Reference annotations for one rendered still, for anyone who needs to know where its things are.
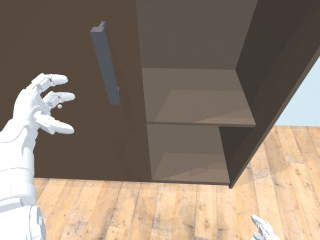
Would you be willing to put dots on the right robot hand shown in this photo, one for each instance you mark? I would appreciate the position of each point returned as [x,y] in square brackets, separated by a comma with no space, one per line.
[265,229]

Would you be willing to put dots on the robot left forearm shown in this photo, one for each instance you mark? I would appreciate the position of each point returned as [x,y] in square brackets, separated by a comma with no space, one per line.
[17,167]

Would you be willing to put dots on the left robot hand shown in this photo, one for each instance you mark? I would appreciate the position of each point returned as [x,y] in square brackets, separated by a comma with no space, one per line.
[29,103]

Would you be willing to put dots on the handle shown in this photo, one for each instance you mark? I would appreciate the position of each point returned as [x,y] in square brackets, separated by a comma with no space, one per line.
[101,46]

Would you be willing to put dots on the wardrobe door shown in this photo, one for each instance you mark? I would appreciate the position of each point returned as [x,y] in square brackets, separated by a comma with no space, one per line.
[110,142]

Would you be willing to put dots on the left robot upper arm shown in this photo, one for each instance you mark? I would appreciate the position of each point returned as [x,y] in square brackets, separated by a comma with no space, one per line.
[23,223]

